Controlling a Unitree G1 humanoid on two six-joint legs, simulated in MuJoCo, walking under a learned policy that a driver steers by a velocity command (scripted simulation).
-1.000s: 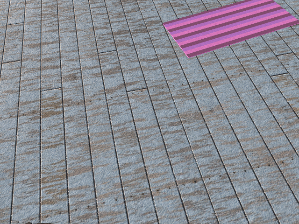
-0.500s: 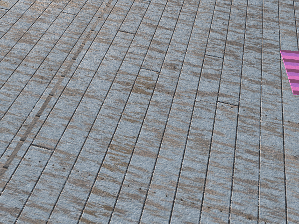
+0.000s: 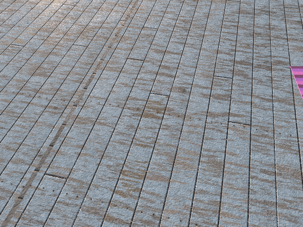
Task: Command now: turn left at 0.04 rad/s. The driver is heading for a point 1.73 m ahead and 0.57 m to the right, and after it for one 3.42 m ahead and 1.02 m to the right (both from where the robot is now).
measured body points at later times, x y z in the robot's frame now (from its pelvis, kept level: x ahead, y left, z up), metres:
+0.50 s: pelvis +0.01 -0.02 +0.00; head +0.01 -0.02 +0.45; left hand +0.02 +0.23 -0.15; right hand +0.02 -0.26 -0.16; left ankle -0.01 +0.10 -0.74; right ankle -0.01 -0.10 -0.74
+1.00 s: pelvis +0.19 +0.04 +0.00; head +0.19 +0.05 +0.45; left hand +0.37 +0.28 -0.11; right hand +0.10 -0.19 -0.14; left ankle +0.08 +0.12 -0.74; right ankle +0.30 -0.11 -0.66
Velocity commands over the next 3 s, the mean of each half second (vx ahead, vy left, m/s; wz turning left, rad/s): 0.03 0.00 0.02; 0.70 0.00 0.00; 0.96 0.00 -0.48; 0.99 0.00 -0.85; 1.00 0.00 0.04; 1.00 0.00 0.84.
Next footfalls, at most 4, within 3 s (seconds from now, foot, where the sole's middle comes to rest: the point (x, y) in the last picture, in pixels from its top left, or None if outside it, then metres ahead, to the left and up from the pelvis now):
0.74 left None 0.12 0.13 -0.78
1.22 right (177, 216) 0.56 -0.06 -0.78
1.68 left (161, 134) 1.03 0.00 -0.78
2.12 right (232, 108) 1.21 -0.43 -0.78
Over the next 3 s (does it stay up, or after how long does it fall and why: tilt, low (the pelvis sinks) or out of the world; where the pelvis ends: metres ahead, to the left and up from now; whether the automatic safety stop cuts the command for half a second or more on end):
stays up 1.77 -0.80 -0.03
